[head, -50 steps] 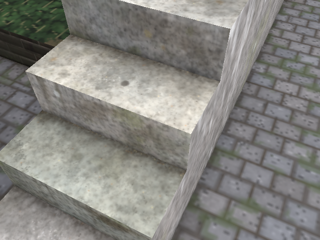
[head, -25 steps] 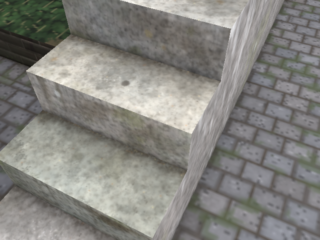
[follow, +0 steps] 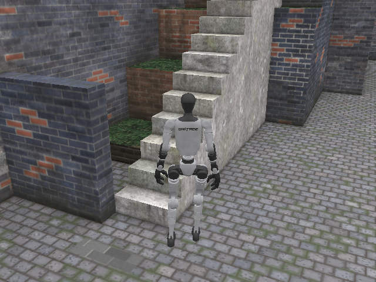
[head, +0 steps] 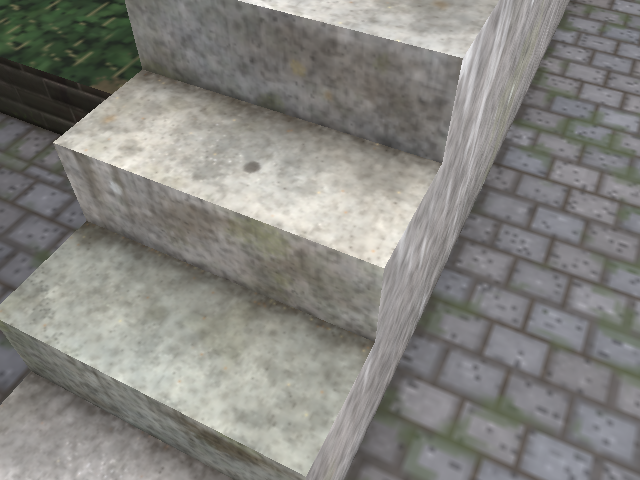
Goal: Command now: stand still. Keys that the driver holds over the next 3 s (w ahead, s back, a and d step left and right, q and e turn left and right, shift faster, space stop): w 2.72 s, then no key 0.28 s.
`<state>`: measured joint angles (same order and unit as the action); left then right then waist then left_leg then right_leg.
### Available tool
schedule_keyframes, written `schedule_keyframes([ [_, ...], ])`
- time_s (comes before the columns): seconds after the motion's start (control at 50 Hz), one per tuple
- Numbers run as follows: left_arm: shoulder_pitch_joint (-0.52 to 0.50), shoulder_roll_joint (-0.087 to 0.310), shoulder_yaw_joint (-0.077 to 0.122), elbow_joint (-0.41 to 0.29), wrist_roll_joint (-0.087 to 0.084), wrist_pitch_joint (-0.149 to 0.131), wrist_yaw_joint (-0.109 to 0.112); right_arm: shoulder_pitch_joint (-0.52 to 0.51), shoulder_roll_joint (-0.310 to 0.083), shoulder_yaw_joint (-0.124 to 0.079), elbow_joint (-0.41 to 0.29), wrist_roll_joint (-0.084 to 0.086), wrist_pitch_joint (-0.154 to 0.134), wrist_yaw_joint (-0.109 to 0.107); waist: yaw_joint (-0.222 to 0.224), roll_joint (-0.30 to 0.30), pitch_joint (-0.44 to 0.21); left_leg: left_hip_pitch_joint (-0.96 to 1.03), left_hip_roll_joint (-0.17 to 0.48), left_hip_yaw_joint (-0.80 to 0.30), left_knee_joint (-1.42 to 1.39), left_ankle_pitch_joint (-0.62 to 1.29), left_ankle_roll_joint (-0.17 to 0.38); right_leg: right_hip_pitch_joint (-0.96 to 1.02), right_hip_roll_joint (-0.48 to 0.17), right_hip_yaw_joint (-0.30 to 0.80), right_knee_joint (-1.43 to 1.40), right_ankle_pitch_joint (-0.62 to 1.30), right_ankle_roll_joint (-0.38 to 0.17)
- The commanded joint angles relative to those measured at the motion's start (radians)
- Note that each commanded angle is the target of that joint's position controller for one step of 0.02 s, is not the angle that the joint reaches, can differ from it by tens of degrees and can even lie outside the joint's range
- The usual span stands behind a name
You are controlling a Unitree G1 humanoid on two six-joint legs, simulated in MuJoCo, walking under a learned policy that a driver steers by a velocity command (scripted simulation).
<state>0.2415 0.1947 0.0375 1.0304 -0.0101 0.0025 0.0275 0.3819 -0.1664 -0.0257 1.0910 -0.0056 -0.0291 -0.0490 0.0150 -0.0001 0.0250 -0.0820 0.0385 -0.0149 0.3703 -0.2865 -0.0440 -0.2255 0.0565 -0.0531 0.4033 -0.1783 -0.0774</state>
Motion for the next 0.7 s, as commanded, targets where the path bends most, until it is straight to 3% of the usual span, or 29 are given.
schedule_keyframes([
  [0.02,0.038,0.100,0.016,-0.027,0.000,-0.007,0.002,0.107,-0.086,-0.014,-0.003,0.000,-0.002,-0.002,0.000,0.006,0.035,-0.135,0.014,-0.017,-0.072,0.036,0.023,0.093,-0.114,0.123,-0.070,0.140,-0.011],
  [0.7,0.032,0.106,0.010,-0.025,0.001,-0.010,-0.001,0.111,-0.087,-0.009,-0.011,-0.001,-0.002,-0.001,0.000,0.006,0.034,-0.137,0.011,-0.019,-0.069,0.035,0.023,0.087,-0.113,0.123,-0.066,0.133,-0.010],
])
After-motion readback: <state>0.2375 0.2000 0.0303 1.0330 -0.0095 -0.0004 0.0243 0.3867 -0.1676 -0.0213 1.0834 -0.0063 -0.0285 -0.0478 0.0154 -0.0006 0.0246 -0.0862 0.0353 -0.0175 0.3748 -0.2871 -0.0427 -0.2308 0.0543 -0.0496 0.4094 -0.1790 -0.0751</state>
